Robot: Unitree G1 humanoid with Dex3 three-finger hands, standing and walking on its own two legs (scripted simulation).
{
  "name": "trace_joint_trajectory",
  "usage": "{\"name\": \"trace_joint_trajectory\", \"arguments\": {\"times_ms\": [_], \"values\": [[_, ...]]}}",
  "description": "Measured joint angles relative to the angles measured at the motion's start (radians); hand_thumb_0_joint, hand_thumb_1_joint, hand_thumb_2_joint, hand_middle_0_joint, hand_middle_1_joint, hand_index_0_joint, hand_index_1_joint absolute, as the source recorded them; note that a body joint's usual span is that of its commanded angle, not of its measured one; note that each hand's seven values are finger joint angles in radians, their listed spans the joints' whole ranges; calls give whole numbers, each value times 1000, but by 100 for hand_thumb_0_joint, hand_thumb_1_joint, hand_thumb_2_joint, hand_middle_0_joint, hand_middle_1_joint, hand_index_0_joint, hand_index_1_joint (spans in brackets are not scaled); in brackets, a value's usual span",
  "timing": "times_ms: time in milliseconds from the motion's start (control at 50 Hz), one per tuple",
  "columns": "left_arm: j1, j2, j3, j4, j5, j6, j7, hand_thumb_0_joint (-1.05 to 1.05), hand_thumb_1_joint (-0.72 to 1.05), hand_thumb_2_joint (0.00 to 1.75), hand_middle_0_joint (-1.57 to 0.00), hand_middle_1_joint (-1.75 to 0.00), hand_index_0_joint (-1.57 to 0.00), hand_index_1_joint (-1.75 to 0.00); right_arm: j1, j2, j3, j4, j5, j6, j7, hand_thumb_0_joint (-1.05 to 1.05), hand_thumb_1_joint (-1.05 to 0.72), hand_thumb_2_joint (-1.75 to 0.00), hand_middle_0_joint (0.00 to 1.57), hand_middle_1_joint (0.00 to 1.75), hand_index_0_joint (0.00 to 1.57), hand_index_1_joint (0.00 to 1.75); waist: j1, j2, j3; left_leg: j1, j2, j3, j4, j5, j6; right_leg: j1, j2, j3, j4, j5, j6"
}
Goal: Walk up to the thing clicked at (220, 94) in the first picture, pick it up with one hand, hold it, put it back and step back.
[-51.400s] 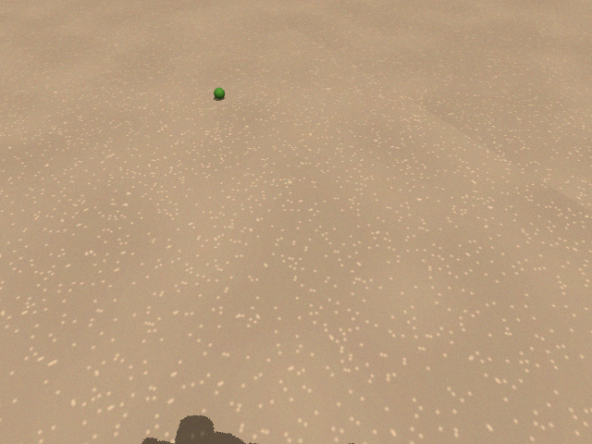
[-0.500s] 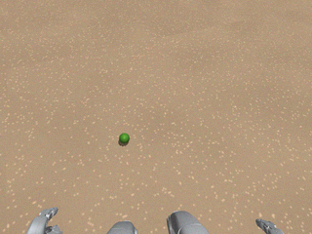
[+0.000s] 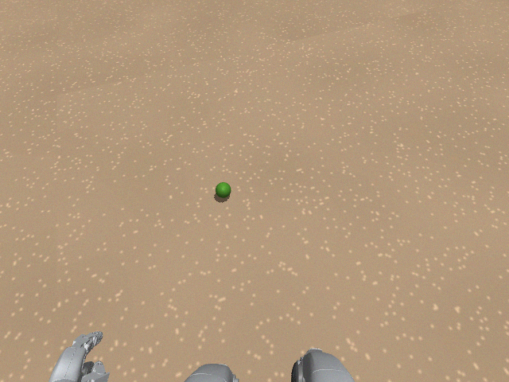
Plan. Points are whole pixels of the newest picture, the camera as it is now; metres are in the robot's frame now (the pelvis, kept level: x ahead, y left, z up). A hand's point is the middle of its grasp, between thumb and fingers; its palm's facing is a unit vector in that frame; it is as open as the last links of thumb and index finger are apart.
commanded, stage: step back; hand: left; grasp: from above
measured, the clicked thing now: (223, 190) +0.90 +0.20 -0.72
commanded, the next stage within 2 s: stand in 1.50 s
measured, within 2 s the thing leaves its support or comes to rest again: neither
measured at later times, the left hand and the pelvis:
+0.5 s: hand out of the picture -0.10 +0.25 -0.13, palm faces -0.05 -0.90 -0.43, open 7.3 cm; pelvis -0.17 -0.02 +0.01, yaw -4 degrees
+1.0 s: hand out of the picture -0.13 +0.25 -0.13, palm faces +0.03 -0.93 -0.37, open 7.3 cm; pelvis -0.19 -0.01 +0.01, yaw +0 degrees
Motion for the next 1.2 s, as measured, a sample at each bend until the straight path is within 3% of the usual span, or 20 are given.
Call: {"name": "trace_joint_trajectory", "arguments": {"times_ms": [40, 60, 120, 200, 280, 340, 380, 440, 520, 640, 700, 740, 800, 840, 900, 960, 1000, 1060, 1120, 1200], "values": [[-28, 19, 0, -4, -8, 8, 0, 0, 90, 90, -21, -30, -21, -30, -10, 21, -2, 11, -8, -6, 3, 1, -90, -90, 20, 30, 20, 30, 5, -47, 24, 31, -22, 30, -87, 95, 17, -34, -30, 18, 41, 5, 5], [-34, 21, 1, 2, -13, 13, 2, 0, 90, 90, -21, -30, -21, -30, -16, 28, 2, 12, -11, -4, 10, 1, -90, -90, 20, 30, 21, 30, 10, -59, 30, 23, -24, 40, -79, 99, 22, -49, -19, 41, 73, -64, 2], [-37, 16, 4, 34, -21, 31, 5, 0, 90, 90, -20, -30, -21, -30, -26, 37, 13, 10, -19, -8, 19, 1, -90, -90, 20, 30, 21, 30, -13, -37, 19, -6, 10, 19, -83, 126, 29, -100, 95, 124, 334, -259, -7], [-12, 18, 6, 52, -29, 24, 0, 0, 91, 90, -20, -30, -21, -30, -48, 43, 19, -2, -23, -7, 11, 1, -90, -90, 21, 30, 21, 30, -5, -35, -8, -32, 41, 23, -139, 194, 26, -76, 148, 148, 497, -262, -1], [21, 14, 2, 69, -21, 12, -7, 0, 91, 90, -20, -30, -21, -30, -92, 32, 13, -37, -22, -10, 9, 1, -90, -90, 21, 30, 21, 30, 10, -22, -11, -76, 70, 45, -146, 239, 20, 52, 106, 104, 301, -274, 22], [43, 11, -2, 95, -16, -5, -13, 0, 91, 90, -20, -30, -21, -30, -122, 14, 14, -53, -13, -6, 13, 1, -90, -90, 21, 30, 21, 30, 23, -6, -19, -130, 93, 62, -105, 251, -1, 176, 72, 64, 8, -180, 5], [48, -12, -1, 123, -3, -17, -14, 0, 91, 90, -20, -30, -21, -30, -142, -6, 7, -44, -7, 2, 12, 0, -90, -90, 20, 30, 21, 30, 15, 47, -11, -168, 114, 22, -46, 206, 2, 193, 103, 37, -42, -145, -13], [81, -22, -8, 136, 5, -21, -21, 0, 90, 90, -21, -30, -21, -30, -118, 0, 0, -16, -1, 16, 2, 0, -90, -90, 20, 30, 21, 30, 37, 29, -42, -217, 10, -72, 151, 11, 0, 155, 78, 53, -15, -131, -29], [97, -30, -6, 144, 10, -27, -18, 1, 90, 90, -21, -30, -21, -30, -63, -9, -1, 17, 4, 3, 4, 0, -90, -90, 20, 30, 20, 30, 35, 26, -64, -205, -40, -89, 305, 19, -9, 142, 47, 44, -44, -89, -26], [88, -6, 3, 129, 15, -44, -27, 1, 90, 90, -21, -30, -21, -30, 16, -5, -6, 92, -14, -7, 23, 1, -90, -90, 20, 30, 20, 30, 28, 26, -91, -14, 24, -14, -8, -35, -11, 114, 20, -11, -27, -83, -22], [79, 15, 2, 140, 8, -33, -27, 0, 90, 90, -21, -30, -21, -30, 22, 20, -12, 125, -19, -25, 29, 1, -90, -90, 20, 30, 20, 30, 30, -18, -82, 51, 2, 19, -149, 130, 2, 102, -12, 5, 8, -105, -10], [86, 16, 0, 167, -2, -26, -30, 0, 90, 90, -21, -30, -21, -30, 31, 30, -8, 128, -21, -37, 35, 1, -90, -90, 20, 30, 21, 30, 18, -19, -103, 43, 8, 19, -150, 129, 21, 85, 12, 24, 48, -196, -11], [93, 27, 1, 191, -12, -27, -37, 1, 90, 90, -20, -30, -21, -30, 32, 50, 4, 126, -25, -56, 36, 1, -90, -90, 20, 30, 21, 30, 3, -29, -115, 53, 21, 16, -179, 148, 22, 78, 35, 36, 82, -216, -14], [94, 28, 2, 202, -14, -39, -40, 1, 91, 90, -20, -30, -21, -30, 25, 56, 9, 124, -25, -61, 38, 1, -90, -90, 20, 30, 21, 30, -1, -31, -118, 55, 32, 18, -183, 150, 9, 109, 37, 26, -3, -186, -15], [85, 9, 1, 221, -7, -59, -34, 1, 91, 90, -20, -30, -21, -30, 9, 48, 10, 122, -13, -50, 36, 1, -90, -90, 20, 30, 21, 30, -1, 4, -113, 46, 68, 4, -133, 121, -9, 162, 68, 3, -125, -17, -16], [79, -10, -5, 219, 1, -74, -35, 1, 91, 90, -20, -30, -21, -30, 0, 43, 8, 127, -9, -40, 30, 1, -90, -90, 20, 30, 21, 30, 9, 9, -123, -6, 43, -20, -8, -6, 6, 163, 65, -6, -120, -31, -27], [74, -26, -10, 214, 0, -81, -33, 0, 90, 90, -20, -30, -21, -30, -7, 31, 4, 128, -8, -45, 29, 1, -90, -90, 20, 30, 21, 30, 18, 9, -118, -32, 34, -13, 32, -21, 11, 172, 53, -5, -128, -33, -23], [65, -34, -18, 215, -1, -80, -36, 0, 90, 90, -21, -30, -21, -30, -16, 18, -2, 132, -8, -61, 30, 1, -90, -90, 20, 30, 21, 30, 23, 7, -114, -27, 49, 19, -57, 23, 11, 176, 34, -4, -126, -40, -5], [54, -27, -26, 220, -9, -63, -36, 0, 90, 90, -21, -30, -21, -30, -30, 19, -10, 139, -17, -74, 26, 1, -90, -90, 20, 30, 20, 30, 20, -15, -107, 10, 36, 43, -169, 200, 7, 162, 6, 9, -72, -77, 14], [39, -11, -29, 245, -23, -48, -33, 1, 90, 90, -21, -30, -21, -30, -53, 45, 5, 151, -18, -74, 26, 1, -90, -90, 20, 30, 20, 30, 18, -33, -114, 21, 39, 59, -166, 168, 13, 171, 23, 42, -77, -114, -6]]}}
